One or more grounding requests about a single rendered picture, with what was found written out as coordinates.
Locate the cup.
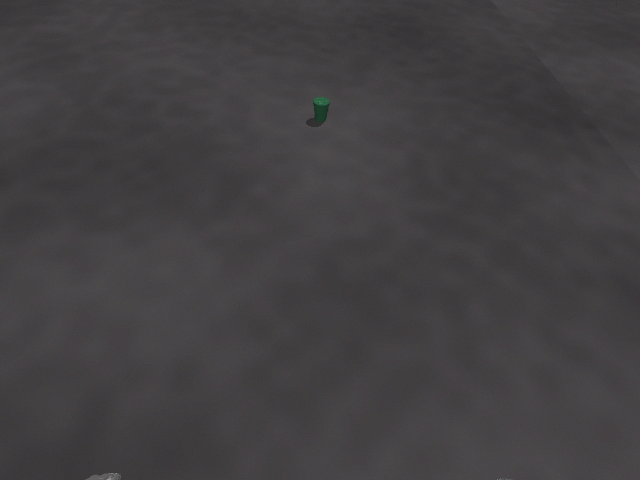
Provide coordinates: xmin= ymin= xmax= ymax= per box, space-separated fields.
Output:
xmin=313 ymin=97 xmax=330 ymax=122

